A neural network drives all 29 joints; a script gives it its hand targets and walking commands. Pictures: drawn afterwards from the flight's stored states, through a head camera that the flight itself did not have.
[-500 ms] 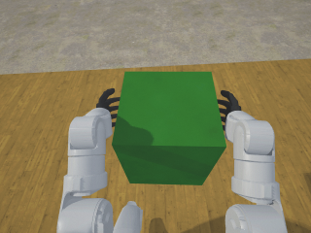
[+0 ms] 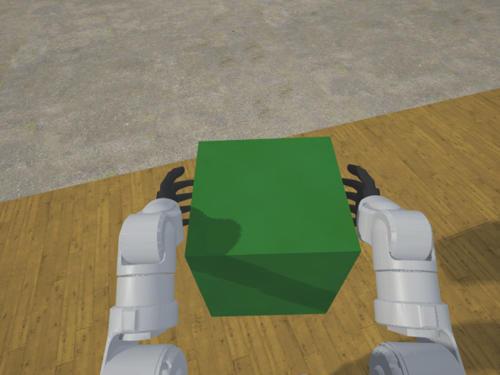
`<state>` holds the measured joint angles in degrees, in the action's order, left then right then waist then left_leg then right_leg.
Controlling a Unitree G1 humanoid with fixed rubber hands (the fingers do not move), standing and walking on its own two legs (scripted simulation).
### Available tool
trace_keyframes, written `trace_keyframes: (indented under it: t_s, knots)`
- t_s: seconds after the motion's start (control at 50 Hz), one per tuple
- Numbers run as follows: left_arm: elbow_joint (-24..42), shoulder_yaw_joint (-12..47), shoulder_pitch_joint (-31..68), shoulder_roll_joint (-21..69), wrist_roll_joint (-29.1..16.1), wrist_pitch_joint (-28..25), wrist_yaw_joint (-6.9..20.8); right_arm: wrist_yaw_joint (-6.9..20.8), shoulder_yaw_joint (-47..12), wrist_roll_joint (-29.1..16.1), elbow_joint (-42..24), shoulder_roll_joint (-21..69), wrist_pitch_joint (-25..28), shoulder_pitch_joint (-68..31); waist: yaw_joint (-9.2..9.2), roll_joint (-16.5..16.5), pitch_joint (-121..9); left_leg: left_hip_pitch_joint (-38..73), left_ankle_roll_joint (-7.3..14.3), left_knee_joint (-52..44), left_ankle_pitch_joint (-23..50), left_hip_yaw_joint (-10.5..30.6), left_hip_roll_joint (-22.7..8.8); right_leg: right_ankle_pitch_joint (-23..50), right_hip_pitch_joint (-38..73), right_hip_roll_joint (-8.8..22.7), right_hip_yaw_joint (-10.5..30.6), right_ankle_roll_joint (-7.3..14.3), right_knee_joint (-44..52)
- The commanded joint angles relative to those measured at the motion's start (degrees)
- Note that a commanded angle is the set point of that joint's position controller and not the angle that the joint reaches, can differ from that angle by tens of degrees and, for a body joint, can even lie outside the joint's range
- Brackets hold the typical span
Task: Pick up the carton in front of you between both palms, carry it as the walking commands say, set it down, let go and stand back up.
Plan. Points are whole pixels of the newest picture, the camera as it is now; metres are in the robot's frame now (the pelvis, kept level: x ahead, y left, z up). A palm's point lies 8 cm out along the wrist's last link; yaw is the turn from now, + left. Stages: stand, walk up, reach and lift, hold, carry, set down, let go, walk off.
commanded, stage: carry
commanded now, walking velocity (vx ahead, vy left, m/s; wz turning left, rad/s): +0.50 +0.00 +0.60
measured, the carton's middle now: (266, 233) +0.35 -0.04 +0.02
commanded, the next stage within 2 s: none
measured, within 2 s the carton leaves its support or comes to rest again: neither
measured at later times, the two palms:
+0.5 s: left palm (77, 143) +0.55 +0.31 +0.07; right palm (220, 100) +0.66 +0.03 +0.08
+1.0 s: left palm (87, 63) +0.85 +0.36 +0.08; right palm (201, 43) +0.93 +0.07 +0.08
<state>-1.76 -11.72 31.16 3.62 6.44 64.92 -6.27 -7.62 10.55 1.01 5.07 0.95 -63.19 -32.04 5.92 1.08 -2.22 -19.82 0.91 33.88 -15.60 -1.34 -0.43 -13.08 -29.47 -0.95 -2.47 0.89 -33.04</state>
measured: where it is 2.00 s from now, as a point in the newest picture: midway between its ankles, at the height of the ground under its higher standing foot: (183, 203)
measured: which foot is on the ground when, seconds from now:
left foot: down 0.00-0.04, up 0.06-0.44, down 0.46-0.98, up 1.00-1.00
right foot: up 0.00-0.00, down 0.02-0.46, up 0.48-0.96, down 0.98-1.00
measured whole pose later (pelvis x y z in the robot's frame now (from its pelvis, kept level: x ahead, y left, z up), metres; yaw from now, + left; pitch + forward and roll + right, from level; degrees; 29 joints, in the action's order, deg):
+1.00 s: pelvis +0.55 +0.12 -0.06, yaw +19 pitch +4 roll +1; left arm -1.9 -12.8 35.8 2.4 5.1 68.1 -7.0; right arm -7.7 10.7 1.3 5.3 -0.2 -66.6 -37.1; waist 3.2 0.5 -4.7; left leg -8.2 4.3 45.0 -29.3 -3.9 3.9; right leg 1.6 -28.6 -1.7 -6.7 6.1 -28.0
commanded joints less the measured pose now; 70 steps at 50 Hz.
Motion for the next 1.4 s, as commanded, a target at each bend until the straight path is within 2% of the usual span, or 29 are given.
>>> trace_keyframes:
  t_s: [0.0, 0.02, 0.04, 0.06, 0.12, 0.18, 0.26, 0.34, 0.4, 0.42, 0.44, 0.46, 0.48, 0.5, 0.52, 0.56, 0.62, 0.72, 0.88, 0.94, 0.96, 0.98, 1.0, 1.02, 1.06, 1.08, 1.14, 1.22, 1.38]
  knots:
    - [3.89, 37.05, 35.68, 53.64, -19.95, -2.17, 9.32, 16.50, -42.18, -27.87, -7.01, 62.73, -0.17, -42.86, -5.15, 3.28, -27.78, 0.89, 5.54, 6.55, 15.10, 5.53, -4.67, 7.67, 28.96, 2.97, 0.11, 1.26, 10.76]
    - [2.75, 36.24, 34.66, 51.51, -19.65, -1.54, 9.55, 16.15, -41.57, -27.55, -6.04, 62.14, -0.66, -42.32, -6.65, -7.90, -29.79, -12.61, 3.10, 18.26, -4.99, 2.17, -0.81, 6.97, 40.40, 17.39, 17.43, 6.01, 11.40]
    - [1.39, 35.26, 34.31, 49.40, -19.67, -1.01, 9.64, 15.91, -40.69, -26.73, -5.17, 60.77, -1.54, -42.50, -7.34, -17.46, -28.88, -23.74, 2.10, 27.43, -20.87, 0.09, 2.70, 11.21, 43.86, 27.17, 30.92, 12.08, 10.70]
    - [2.14, 35.25, 35.37, 50.10, -20.55, -0.60, 9.90, 15.66, -39.98, -26.19, -4.77, 60.36, -2.03, -44.31, -7.75, -14.82, -28.01, -26.88, 2.81, 33.28, -21.11, 2.71, 0.08, 11.28, 43.80, 26.71, 30.53, 13.63, 8.15]
    - [3.25, 36.45, 40.48, 53.15, -23.92, 0.22, 11.12, 14.94, -37.61, -24.58, -1.06, 61.63, -2.74, -43.29, -8.13, -7.71, -22.85, -28.60, 2.03, 33.05, -10.41, 3.51, -3.39, 14.82, 37.10, 21.59, 19.38, 9.69, 8.82]
    - [5.29, 37.87, 45.36, 56.36, -27.55, 0.62, 12.18, 13.56, -35.80, -22.46, -0.79, 62.43, -3.17, -42.94, -8.38, -9.20, -21.13, -26.50, 0.22, 25.99, -5.85, 1.03, -1.84, 21.07, 35.28, 19.15, 10.87, 8.32, 9.40]
    - [4.45, 37.85, 46.64, 58.05, -30.07, 1.44, 13.17, 11.59, -33.69, -18.93, -0.07, 61.43, -3.84, -40.67, -9.47, -9.69, -19.67, -25.01, 0.31, 15.67, 3.33, -2.20, -0.90, 28.21, 36.27, 18.40, 3.07, 6.94, 9.16]
    - [2.18, 37.31, 46.02, 59.13, -30.35, 1.62, 13.97, 11.01, -32.19, -16.62, 0.75, 60.01, -4.42, -39.35, -10.11, -10.73, -17.12, -15.83, 2.48, 0.04, 14.29, -7.75, 2.45, 36.30, 35.04, 15.44, -5.80, 2.95, 7.07]
    - [0.26, 37.24, 45.53, 59.60, -30.49, 1.39, 14.43, 11.21, -31.14, -15.73, 2.07, 59.16, -4.26, -38.64, -7.00, -12.28, -20.54, 1.71, 5.40, -7.34, 19.74, -10.79, 6.05, 46.54, 31.82, 14.50, -10.89, -0.09, -4.79]
    - [-0.22, 37.39, 45.75, 59.67, -30.54, 1.25, 14.56, 11.38, -30.96, -15.63, 2.86, 59.34, -4.03, -38.02, -5.51, -10.35, -23.66, 11.80, 6.24, -12.61, 25.70, -10.48, 4.91, 41.15, 28.47, 12.91, -12.52, -1.47, -14.79]
    - [-0.53, 37.64, 46.57, 59.08, -30.17, 0.99, 14.67, 11.76, -30.77, -15.38, 3.15, 59.32, -3.76, -37.64, -3.81, -5.03, -25.34, 24.57, 6.23, -10.29, 26.82, -3.55, -0.75, 20.74, 16.48, 11.11, -9.71, -2.19, -26.03]
    - [-2.11, 38.16, 46.50, 59.88, -29.78, 1.05, 14.87, 11.99, -29.81, -15.36, 4.40, 58.97, -3.59, -36.58, -4.62, 7.02, -28.26, 38.22, 7.01, 2.42, 57.41, 11.68, -13.86, -21.27, 1.17, 7.03, -5.50, -3.34, -35.13]
    - [-4.45, 36.35, 44.35, 61.34, -30.04, 1.15, 14.85, 12.08, -28.05, -13.96, 5.56, 57.11, -2.92, -35.74, -3.35, 11.79, -36.97, 47.71, 18.01, -2.72, 41.62, 28.04, -20.93, -24.14, -9.68, 1.37, -0.33, -3.52, -47.25]
    - [-1.61, 37.42, 46.87, 61.65, -29.95, 0.73, 14.77, 12.49, -29.80, -15.26, 3.82, 59.83, -2.35, -36.21, -2.37, 10.20, -33.86, 42.78, 18.38, -7.55, 26.95, 29.20, -20.38, -20.66, -13.91, 3.38, 2.06, -2.15, -49.34]
    - [0.40, 38.43, 50.71, 63.64, -30.66, 0.41, 14.62, 12.85, -31.34, -16.65, -0.28, 61.61, -1.68, -40.43, -2.64, 7.37, -29.91, 36.54, 16.41, -9.02, 20.92, 25.88, -17.64, -17.52, -15.76, 4.58, 3.37, -1.15, -47.40]
    - [2.93, 39.10, 51.85, 64.86, -31.15, -0.13, 13.80, 13.11, -34.39, -19.94, -6.27, 64.23, -1.20, -47.18, -4.08, 0.91, -26.45, 25.79, 14.15, -10.22, 25.15, 18.46, -15.44, -12.92, -12.05, 6.93, 4.17, -1.38, -39.54]
    - [5.29, 39.65, 46.70, 64.65, -29.71, -0.59, 12.11, 13.21, -37.67, -22.75, -10.90, 65.72, -0.99, -46.91, -4.59, 3.09, -28.73, 24.34, 13.20, -9.35, 29.77, 13.86, -13.65, -9.71, -10.66, 6.71, 2.93, -1.30, -34.50]
    - [6.77, 40.36, 39.79, 60.71, -24.91, -0.98, 10.24, 14.43, -40.58, -24.45, -12.70, 63.96, -1.18, -42.38, -2.61, 4.56, -28.18, 30.46, 11.22, -6.77, 44.95, 10.81, -11.69, -1.15, -17.46, 4.77, 0.37, -1.13, -25.26]
    - [5.72, 38.67, 37.54, 51.78, -21.65, 1.50, 10.03, 15.12, -40.70, -24.87, -9.34, 58.17, -3.12, -40.13, -0.23, 5.22, -21.74, 30.65, 8.24, -2.99, 45.75, 5.27, -6.99, 17.66, -7.61, -0.71, -4.28, 2.28, 3.38]
    - [1.33, 35.57, 36.39, 49.65, -20.96, 2.74, 10.89, 15.42, -39.20, -24.27, -4.40, 57.88, -3.87, -41.31, -5.66, 4.41, -24.17, 21.21, 4.63, 10.20, 46.20, 0.26, -5.74, 22.69, 15.96, -1.20, -5.69, 4.39, 11.36]
    - [-0.02, 34.24, 36.36, 49.11, -20.90, 2.95, 11.40, 15.48, -38.62, -24.08, -2.88, 57.95, -3.98, -42.16, -8.10, 0.61, -26.62, 10.92, 3.19, 20.41, 29.72, -0.32, -4.20, 28.06, 28.85, 4.86, 0.23, 4.98, 7.83]
    - [-2.40, 32.86, 37.21, 48.28, -20.47, 3.17, 11.77, 15.52, -37.68, -23.62, -1.38, 58.95, -4.28, -42.65, -6.55, -10.12, -30.00, -4.18, 1.69, 29.39, -11.03, -1.09, 0.80, 47.75, 42.87, 18.95, 16.78, 7.72, -1.25]
    - [-5.31, 31.86, 37.45, 47.71, -20.39, 3.21, 11.79, 15.23, -36.19, -23.20, 0.67, 59.38, -4.84, -43.11, -8.41, -18.51, -34.86, -19.22, 0.44, 44.49, -21.62, 1.15, 6.09, 29.42, 52.70, 25.74, 34.82, 18.46, 2.71]
    - [-5.79, 32.33, 37.04, 51.14, -21.88, 2.93, 12.31, 15.07, -35.85, -23.27, -0.09, 59.10, -4.78, -45.09, -9.23, -13.79, -31.51, -23.19, 1.73, 45.58, -17.58, 3.16, 3.16, 14.06, 47.77, 22.44, 35.53, 17.27, 7.15]
    - [-1.91, 34.26, 44.90, 56.74, -25.47, 2.41, 13.37, 14.54, -35.22, -23.21, -0.76, 62.95, -4.05, -48.03, -8.22, -4.93, -24.64, -23.72, 1.76, 41.16, -11.21, 3.17, 0.15, 11.30, 36.49, 17.82, 27.20, 12.90, 9.93]
    - [-0.17, 35.47, 48.45, 59.25, -27.47, 2.20, 13.73, 14.11, -34.64, -22.72, -1.42, 63.91, -3.74, -48.30, -7.60, -3.32, -23.55, -21.65, 1.50, 37.92, -8.78, 3.21, -0.90, 11.90, 31.92, 16.60, 23.88, 11.94, 11.17]
    - [3.44, 37.22, 52.24, 62.58, -30.68, 1.63, 13.92, 12.69, -34.28, -21.38, -3.04, 65.20, -3.18, -46.89, -6.88, -5.49, -24.33, -18.51, 0.02, 31.81, -5.16, 1.56, -1.69, 14.26, 27.91, 14.98, 18.19, 10.32, 12.78]
    - [5.50, 37.78, 50.01, 61.80, -31.41, 1.76, 13.88, 11.11, -35.32, -19.97, -5.74, 64.05, -3.04, -44.42, -8.36, -6.43, -25.26, -24.36, -0.90, 25.12, 0.19, -0.28, -2.63, 27.84, 33.96, 14.00, 13.61, 10.76, 10.34]
    - [2.07, 37.81, 42.74, 57.88, -28.82, 2.86, 14.09, 11.20, -36.54, -18.46, -5.59, 59.82, -4.57, -40.96, -11.35, -7.24, -21.26, -23.83, 1.02, 3.76, 15.21, -4.39, 0.66, 40.78, 41.13, 9.42, 7.38, 8.75, 5.82]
